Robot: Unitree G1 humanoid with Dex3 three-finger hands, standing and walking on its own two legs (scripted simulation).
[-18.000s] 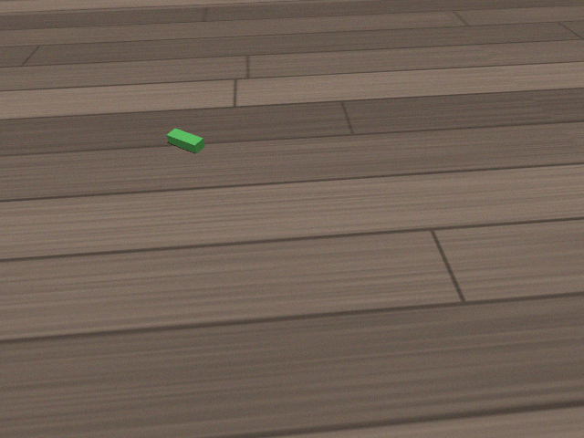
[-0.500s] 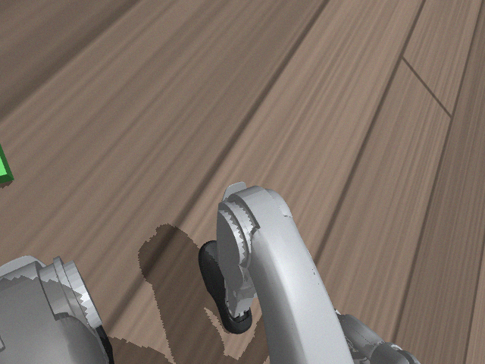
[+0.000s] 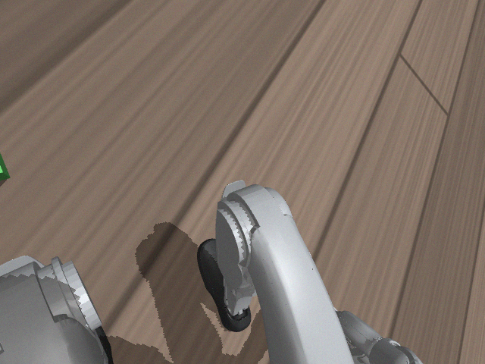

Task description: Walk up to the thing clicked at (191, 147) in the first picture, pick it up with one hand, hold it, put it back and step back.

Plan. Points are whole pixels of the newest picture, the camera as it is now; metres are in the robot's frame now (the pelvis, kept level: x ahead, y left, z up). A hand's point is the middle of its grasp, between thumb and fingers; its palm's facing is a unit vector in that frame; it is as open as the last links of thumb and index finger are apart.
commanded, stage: close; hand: left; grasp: from above
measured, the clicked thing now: out of the picture +0.45 +0.33 -0.27
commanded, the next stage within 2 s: settle in 1.02 s
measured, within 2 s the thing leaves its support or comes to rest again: leaves its support in 1.46 s
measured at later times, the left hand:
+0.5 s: hand out of the picture +0.44 +0.32 -0.24, palm faces -0.45 -0.12 -0.89, open 10.5 cm
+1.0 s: hand out of the picture +0.44 +0.32 -0.24, palm faces -0.45 -0.13 -0.88, open 10.3 cm
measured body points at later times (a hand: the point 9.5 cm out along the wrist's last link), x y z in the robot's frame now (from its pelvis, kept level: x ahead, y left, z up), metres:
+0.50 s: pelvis +0.00 +0.00 +0.00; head +0.27 +0.12 +0.34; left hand +0.46 +0.32 -0.19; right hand +0.06 -0.26 -0.05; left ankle +0.06 +0.13 -0.26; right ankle +0.11 -0.13 -0.26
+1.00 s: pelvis +0.00 +0.00 +0.00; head +0.27 +0.12 +0.34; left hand +0.46 +0.32 -0.19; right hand +0.05 -0.26 -0.06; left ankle +0.06 +0.13 -0.26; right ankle +0.11 -0.13 -0.26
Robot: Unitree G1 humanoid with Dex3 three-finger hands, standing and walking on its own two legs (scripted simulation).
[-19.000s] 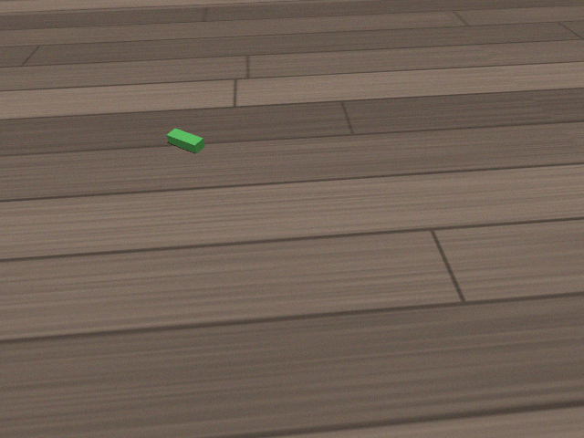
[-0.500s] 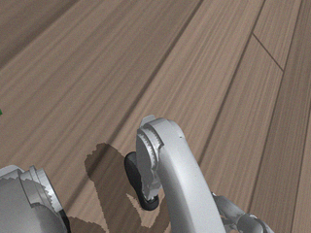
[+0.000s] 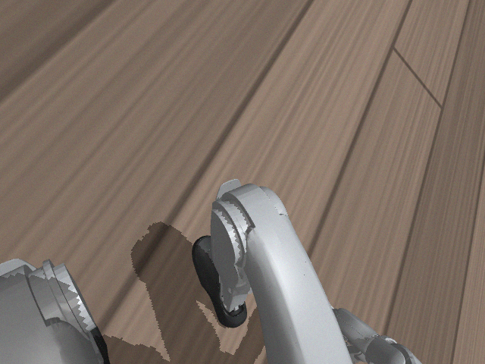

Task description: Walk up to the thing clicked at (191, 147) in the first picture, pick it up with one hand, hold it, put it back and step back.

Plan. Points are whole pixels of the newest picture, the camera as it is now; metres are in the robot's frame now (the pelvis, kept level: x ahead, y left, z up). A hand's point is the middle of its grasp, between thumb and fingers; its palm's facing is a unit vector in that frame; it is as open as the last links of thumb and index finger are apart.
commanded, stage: close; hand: left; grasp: from above
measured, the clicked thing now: out of the picture +0.45 +0.33 -0.27
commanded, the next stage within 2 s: settle in 0.02 s
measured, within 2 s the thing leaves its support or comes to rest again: leaves its support in 0.46 s
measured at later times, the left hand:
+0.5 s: hand out of the picture +0.44 +0.33 -0.23, palm faces -0.42 -0.13 -0.90, open 10.2 cm
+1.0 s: hand out of the picture +0.43 +0.34 -0.14, palm faces -0.47 -0.09 -0.88, open 10.2 cm
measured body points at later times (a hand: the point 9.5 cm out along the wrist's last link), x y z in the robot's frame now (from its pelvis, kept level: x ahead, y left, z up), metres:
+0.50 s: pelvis +0.00 +0.00 +0.00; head +0.27 +0.13 +0.34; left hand +0.46 +0.33 -0.18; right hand +0.07 -0.26 -0.05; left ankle +0.06 +0.13 -0.26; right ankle +0.12 -0.13 -0.26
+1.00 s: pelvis +0.00 +0.00 +0.03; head +0.23 +0.10 +0.40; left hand +0.45 +0.34 -0.09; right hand +0.10 -0.27 -0.06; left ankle +0.06 +0.13 -0.26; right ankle +0.12 -0.13 -0.26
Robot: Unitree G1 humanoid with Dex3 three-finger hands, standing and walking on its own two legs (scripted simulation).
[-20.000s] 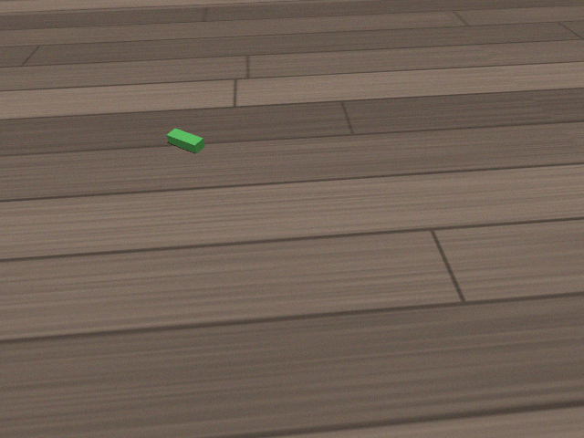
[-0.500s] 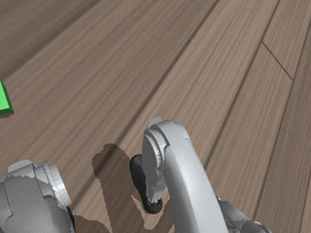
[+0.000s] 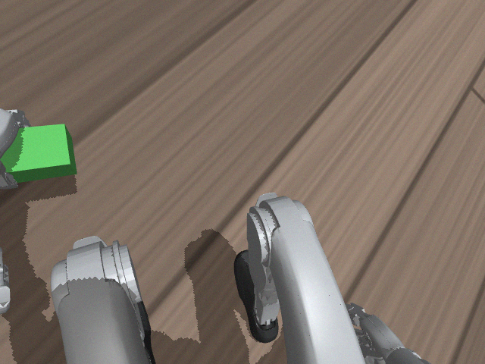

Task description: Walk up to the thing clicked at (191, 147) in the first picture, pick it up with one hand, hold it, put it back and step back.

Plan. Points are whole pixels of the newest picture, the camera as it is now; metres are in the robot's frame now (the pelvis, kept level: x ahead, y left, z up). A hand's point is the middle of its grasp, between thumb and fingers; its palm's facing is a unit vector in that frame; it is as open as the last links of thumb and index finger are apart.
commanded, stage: settle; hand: left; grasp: from above
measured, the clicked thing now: (1, 158) +0.47 +0.31 -0.20
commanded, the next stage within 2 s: lift in 0.06 s
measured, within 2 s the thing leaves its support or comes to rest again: neither
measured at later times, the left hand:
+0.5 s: hand out of the picture +0.44 +0.31 -0.11, palm faces -0.48 -0.07 -0.87, open 10.1 cm
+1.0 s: hand out of the picture +0.37 +0.30 +0.07, palm faces -0.44 -0.09 -0.89, open 10.2 cm
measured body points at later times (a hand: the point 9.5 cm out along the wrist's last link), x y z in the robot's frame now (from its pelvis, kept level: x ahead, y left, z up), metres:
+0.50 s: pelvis -0.01 +0.00 +0.04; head +0.22 +0.07 +0.42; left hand +0.46 +0.31 -0.06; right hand +0.06 -0.28 -0.06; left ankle +0.07 +0.13 -0.29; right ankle +0.11 -0.14 -0.29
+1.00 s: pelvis +0.00 +0.00 +0.17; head +0.17 +0.06 +0.58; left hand +0.39 +0.31 +0.12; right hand +0.15 -0.26 +0.05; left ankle +0.07 +0.13 -0.29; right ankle +0.11 -0.14 -0.29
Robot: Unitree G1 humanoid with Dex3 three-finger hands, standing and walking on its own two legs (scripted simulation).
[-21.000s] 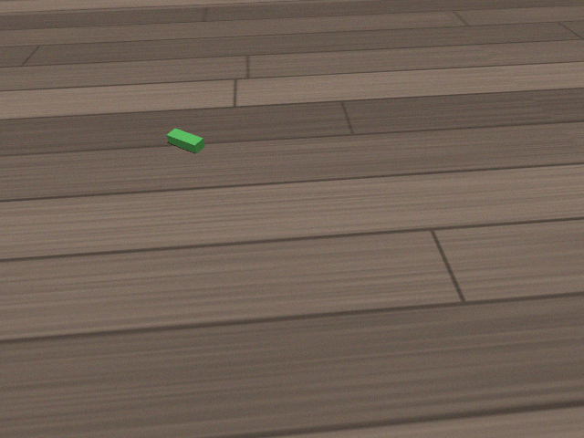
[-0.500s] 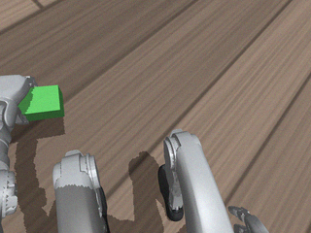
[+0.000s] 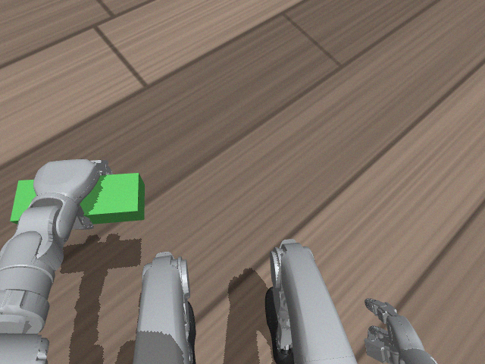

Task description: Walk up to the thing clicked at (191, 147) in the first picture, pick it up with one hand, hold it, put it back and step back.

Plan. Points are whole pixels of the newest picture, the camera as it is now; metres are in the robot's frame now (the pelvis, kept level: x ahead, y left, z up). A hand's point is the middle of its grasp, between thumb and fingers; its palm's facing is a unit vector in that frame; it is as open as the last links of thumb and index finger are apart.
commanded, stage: lift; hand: left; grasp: from above
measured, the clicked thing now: (84, 201) +0.41 +0.27 -0.13
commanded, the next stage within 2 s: hold in 0.90 s
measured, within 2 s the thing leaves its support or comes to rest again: neither
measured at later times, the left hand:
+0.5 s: hand (36, 194) +0.35 +0.23 +0.08, palm faces -0.48 -0.06 -0.88, open 10.1 cm
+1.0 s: hand (8, 148) +0.37 +0.22 +0.16, palm faces -0.47 -0.06 -0.88, open 10.1 cm
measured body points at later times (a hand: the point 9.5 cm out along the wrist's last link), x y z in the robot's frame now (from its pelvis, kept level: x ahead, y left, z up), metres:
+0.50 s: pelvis +0.03 +0.00 +0.17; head +0.11 +0.00 +0.61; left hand +0.37 +0.23 +0.13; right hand +0.13 -0.27 +0.05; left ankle +0.08 +0.12 -0.46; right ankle +0.09 -0.15 -0.46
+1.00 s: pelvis +0.06 -0.01 +0.24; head +0.11 -0.01 +0.69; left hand +0.39 +0.22 +0.21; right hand +0.16 -0.27 +0.12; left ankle +0.08 +0.12 -0.46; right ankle +0.09 -0.15 -0.46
